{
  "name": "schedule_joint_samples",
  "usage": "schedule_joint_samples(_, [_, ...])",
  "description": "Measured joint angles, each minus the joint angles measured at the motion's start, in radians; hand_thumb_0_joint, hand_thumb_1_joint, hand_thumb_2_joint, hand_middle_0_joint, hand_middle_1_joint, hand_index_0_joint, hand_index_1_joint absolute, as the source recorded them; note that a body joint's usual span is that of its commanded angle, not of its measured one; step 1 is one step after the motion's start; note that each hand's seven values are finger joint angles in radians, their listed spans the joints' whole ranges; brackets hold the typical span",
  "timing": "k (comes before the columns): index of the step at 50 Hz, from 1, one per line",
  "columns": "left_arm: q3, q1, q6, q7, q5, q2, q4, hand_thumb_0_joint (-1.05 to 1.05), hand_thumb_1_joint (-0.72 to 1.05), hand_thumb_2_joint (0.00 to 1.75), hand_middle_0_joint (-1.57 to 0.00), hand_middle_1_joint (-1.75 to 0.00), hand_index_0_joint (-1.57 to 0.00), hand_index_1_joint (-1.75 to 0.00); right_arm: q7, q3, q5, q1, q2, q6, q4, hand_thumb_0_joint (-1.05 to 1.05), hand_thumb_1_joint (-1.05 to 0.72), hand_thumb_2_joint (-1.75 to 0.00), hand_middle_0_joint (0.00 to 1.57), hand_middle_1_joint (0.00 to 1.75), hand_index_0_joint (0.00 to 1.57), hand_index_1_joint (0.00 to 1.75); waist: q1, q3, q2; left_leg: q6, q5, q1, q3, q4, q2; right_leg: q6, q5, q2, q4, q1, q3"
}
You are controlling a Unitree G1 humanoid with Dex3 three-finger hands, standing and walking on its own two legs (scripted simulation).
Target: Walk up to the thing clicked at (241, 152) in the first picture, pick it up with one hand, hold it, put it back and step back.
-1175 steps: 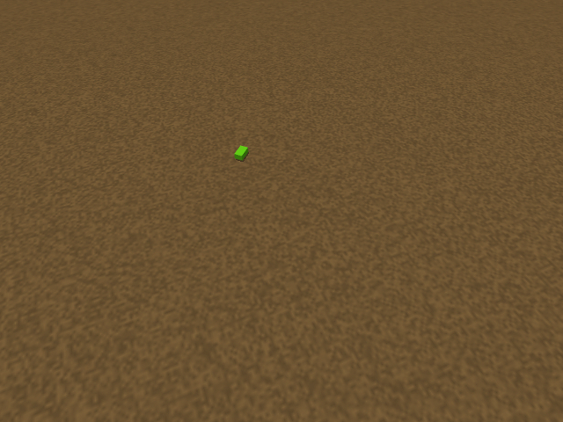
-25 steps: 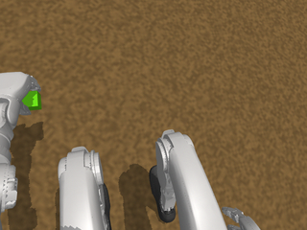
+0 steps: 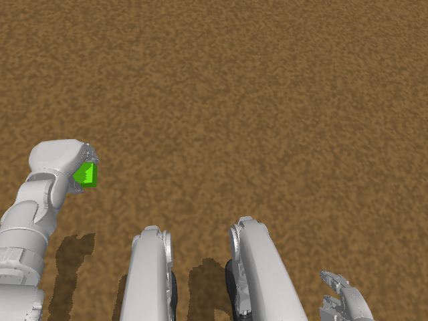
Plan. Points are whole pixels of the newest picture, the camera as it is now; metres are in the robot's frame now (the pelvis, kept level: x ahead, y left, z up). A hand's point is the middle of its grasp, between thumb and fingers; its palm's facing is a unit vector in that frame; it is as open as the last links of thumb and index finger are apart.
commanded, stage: lift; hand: left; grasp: from above
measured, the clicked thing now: (75, 175) +0.42 +0.26 -0.13
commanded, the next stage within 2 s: hold in 0.84 s
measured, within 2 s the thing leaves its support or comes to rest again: neither
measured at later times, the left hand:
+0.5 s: hand (26, 154) +0.37 +0.24 +0.09, palm faces -0.45 -0.06 -0.89, open 7.2 cm
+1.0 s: hand out of the picture +0.38 +0.23 +0.17, palm faces -0.45 -0.07 -0.89, open 7.2 cm
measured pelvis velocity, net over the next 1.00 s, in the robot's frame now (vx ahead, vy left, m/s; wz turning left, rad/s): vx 0.07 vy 0.00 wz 0.02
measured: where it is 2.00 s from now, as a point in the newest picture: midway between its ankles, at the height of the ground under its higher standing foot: (204, 313)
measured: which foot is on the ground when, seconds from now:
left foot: down 0.00-1.00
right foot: down 0.00-1.00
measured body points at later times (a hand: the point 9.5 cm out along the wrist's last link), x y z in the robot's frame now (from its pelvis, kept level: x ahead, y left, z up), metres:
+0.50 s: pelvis +0.04 +0.00 +0.17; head +0.11 +0.01 +0.61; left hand +0.39 +0.24 +0.14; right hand +0.13 -0.27 +0.05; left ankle +0.08 +0.10 -0.47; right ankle +0.10 -0.13 -0.47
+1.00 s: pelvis +0.07 +0.00 +0.24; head +0.11 -0.01 +0.68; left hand +0.40 +0.23 +0.22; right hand +0.17 -0.26 +0.11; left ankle +0.08 +0.10 -0.47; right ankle +0.10 -0.13 -0.47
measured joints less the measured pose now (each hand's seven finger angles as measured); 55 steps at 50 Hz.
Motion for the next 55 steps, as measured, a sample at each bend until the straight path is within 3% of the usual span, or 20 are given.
schedule_joint_samples(11, [-0.049, 0.145, 0.027, -0.005, -0.029, -0.059, -0.076, -0.01, 0.4, 0.08, -1.0, -0.13, -1.02, -0.11, -0.064, 0.007, 0.027, 0.025, 0.023, -0.014, 0.032, 0.01, -0.91, -0.9, 0.21, 0.3, 0.2, 0.3, 0.021, 0.009, -0.004, -0.005, 0.058, 0.366, 0.014, -0.305, 0.009, -0.004, 0.061, 0.009, -0.297, 0.355, 0.019])
schedule_joint_samples(29, [-0.106, 0.174, 0.051, 0.037, -0.022, -0.137, 0.029, -0.01, 0.41, 0.05, -1.02, -0.11, -1.04, -0.09, -0.086, -0.014, 0.031, 0.092, 0.019, -0.05, 0.087, 0.01, -0.91, -0.9, 0.21, 0.3, 0.2, 0.3, 0.037, 0.049, -0.013, -0.011, 0.153, 0.841, 0.04, -0.726, 0.017, -0.009, 0.159, 0.017, -0.708, 0.817, 0.051])
schedule_joint_samples(46, [-0.121, 0.211, 0.065, 0.008, -0.043, -0.152, -0.004, -0.01, 0.42, 0.02, -1.03, -0.06, -1.06, -0.04, -0.084, -0.021, 0.033, 0.096, 0.02, -0.031, 0.072, 0.01, -0.9, -0.9, 0.21, 0.3, 0.2, 0.3, 0.056, 0.099, -0.013, -0.012, 0.236, 1.115, 0.06, -0.999, 0.012, -0.009, 0.238, 0.011, -0.966, 1.08, 0.074])
schedule_joint_samples(55, [-0.133, 0.233, 0.055, -0.02, -0.033, -0.152, -0.038, -0.01, 0.42, 0.02, -1.03, -0.06, -1.05, -0.04, -0.087, -0.023, 0.037, 0.082, 0.015, -0.02, 0.068, 0.01, -0.9, -0.9, 0.21, 0.3, 0.2, 0.3, 0.069, 0.108, -0.009, -0.013, 0.258, 1.207, 0.064, -1.083, 0.008, -0.01, 0.257, 0.007, -1.042, 1.168, 0.079])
